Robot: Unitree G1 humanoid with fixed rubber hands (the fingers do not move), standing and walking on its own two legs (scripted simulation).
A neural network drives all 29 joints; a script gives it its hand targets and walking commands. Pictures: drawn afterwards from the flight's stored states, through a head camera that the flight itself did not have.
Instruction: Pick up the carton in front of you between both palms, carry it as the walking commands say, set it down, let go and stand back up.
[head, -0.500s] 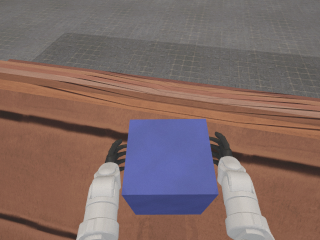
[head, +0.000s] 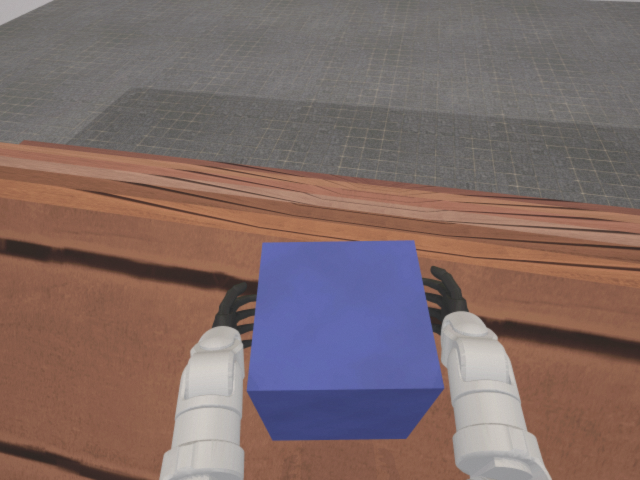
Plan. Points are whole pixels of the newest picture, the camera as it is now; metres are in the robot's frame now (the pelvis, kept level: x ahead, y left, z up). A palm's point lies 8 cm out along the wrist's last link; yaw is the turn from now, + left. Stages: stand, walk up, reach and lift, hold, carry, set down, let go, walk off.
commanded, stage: reach and lift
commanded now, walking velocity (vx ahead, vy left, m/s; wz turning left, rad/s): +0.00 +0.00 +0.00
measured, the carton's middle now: (338, 346) +0.31 +0.00 -0.05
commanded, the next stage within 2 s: hold in 0.60 s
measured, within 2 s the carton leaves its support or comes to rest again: neither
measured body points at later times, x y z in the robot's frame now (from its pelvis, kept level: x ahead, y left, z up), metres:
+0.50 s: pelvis +0.01 +0.00 +0.00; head -0.01 +0.00 +0.45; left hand +0.31 +0.15 +0.02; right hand +0.33 -0.15 +0.03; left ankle +0.03 +0.13 -0.74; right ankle +0.02 -0.13 -0.74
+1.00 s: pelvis +0.00 +0.00 +0.00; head -0.04 -0.01 +0.45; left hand +0.29 +0.15 +0.04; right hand +0.31 -0.16 +0.05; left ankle +0.03 +0.13 -0.74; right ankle +0.02 -0.13 -0.74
